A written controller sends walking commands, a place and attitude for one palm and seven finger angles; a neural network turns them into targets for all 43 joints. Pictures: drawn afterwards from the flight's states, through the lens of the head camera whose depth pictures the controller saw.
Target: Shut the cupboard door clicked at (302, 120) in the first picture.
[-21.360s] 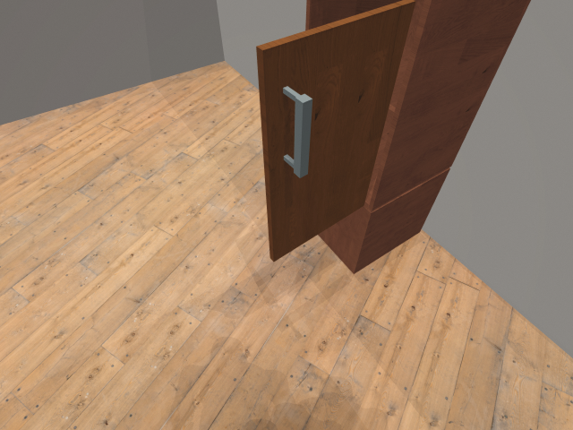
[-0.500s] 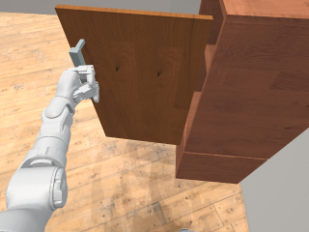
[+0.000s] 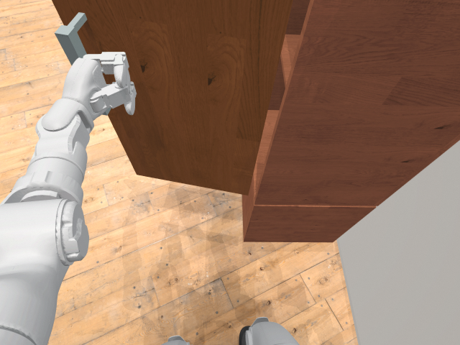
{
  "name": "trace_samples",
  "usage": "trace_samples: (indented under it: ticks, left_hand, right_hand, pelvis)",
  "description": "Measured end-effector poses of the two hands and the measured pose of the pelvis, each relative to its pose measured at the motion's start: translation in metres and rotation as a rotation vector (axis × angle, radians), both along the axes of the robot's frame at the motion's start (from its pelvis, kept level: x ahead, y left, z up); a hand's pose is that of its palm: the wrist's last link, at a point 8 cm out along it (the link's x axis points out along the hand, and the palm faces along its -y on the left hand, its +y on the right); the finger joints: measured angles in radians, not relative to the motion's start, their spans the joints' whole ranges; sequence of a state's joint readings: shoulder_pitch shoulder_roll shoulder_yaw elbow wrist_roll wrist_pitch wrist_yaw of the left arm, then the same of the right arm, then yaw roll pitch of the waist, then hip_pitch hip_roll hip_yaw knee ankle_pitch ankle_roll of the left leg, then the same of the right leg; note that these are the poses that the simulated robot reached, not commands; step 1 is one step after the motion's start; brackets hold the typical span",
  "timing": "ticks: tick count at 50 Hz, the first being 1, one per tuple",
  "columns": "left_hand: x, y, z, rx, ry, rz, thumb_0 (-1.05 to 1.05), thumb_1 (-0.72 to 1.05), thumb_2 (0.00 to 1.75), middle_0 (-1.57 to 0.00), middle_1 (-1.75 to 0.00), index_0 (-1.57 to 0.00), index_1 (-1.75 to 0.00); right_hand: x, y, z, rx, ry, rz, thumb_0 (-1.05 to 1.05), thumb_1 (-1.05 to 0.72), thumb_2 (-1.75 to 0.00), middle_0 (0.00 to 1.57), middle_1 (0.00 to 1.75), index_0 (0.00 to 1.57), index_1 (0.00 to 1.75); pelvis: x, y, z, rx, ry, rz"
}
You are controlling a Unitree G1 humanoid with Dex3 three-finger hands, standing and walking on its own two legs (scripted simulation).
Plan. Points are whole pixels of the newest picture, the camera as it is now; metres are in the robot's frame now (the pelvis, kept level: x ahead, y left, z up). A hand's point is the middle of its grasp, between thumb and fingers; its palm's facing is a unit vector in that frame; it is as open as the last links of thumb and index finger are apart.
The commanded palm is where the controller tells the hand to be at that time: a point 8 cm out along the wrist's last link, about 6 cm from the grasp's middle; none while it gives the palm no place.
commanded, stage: push the door shut along its arc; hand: left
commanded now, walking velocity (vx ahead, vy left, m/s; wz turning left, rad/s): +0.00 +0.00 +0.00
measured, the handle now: (92, 68) +0.58 +0.18 +0.12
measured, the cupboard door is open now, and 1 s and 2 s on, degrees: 79 65 61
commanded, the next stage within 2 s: pull the fist back off the door in 0.88 s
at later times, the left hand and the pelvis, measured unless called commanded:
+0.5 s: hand (141, 70) +0.55 +0.09 +0.13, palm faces -0.38 -0.92 +0.00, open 3.0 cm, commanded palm +0.58 +0.13 +0.12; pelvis +0.01 +0.00 -0.01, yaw -1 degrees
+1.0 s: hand (159, 58) +0.58 +0.06 +0.13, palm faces -0.44 -0.90 +0.00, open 3.5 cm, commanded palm +0.61 +0.09 +0.12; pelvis +0.01 +0.01 -0.02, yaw -1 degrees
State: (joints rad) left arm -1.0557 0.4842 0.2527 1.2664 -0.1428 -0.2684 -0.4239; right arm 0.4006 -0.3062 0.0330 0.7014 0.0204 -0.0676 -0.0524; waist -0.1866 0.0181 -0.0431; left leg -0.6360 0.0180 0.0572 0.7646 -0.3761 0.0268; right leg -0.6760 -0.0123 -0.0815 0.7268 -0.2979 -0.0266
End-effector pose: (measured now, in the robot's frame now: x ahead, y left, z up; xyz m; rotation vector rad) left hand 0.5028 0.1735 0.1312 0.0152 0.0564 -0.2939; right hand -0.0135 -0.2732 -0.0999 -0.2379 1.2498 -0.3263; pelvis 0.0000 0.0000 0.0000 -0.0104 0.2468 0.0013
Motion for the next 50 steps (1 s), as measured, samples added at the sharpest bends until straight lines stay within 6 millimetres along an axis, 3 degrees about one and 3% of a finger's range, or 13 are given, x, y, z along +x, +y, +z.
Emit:
trace_samples:
  ticks: [12,24,50]
  left_hand:
    - [0.036,-0.022,0.003,-0.006,0.007,-0.056,0.02,0.89,0.9,-1.3,-1.5,-1.3,-1.5]
    - [0.051,-0.022,0.003,0.006,0.027,-0.097,0.01,0.86,0.91,-1.3,-1.5,-1.3,-1.5]
    - [0.084,-0.052,0.005,0.001,0.019,-0.166,0.04,1.01,1.0,-1.3,-1.5,-1.3,-1.5]
  right_hand:
    - [-0.018,0.003,-0.001,-0.008,0.059,-0.048,0.0,-0.91,-0.9,0.2,0.3,0.2,0.3]
    - [-0.034,0.006,0.0,-0.018,0.147,-0.061,0.0,-0.91,-0.9,0.2,0.3,0.2,0.3]
    - [-0.053,0.017,-0.008,-0.025,0.234,-0.086,0.0,-0.91,-0.9,0.2,0.3,0.21,0.3]
  pelvis:
    - [0.004,0.0,-0.006,-0.003,0.056,-0.018]
    - [0.008,0.002,-0.009,-0.013,0.084,-0.007]
    - [0.008,0.008,-0.024,-0.024,0.148,-0.003]
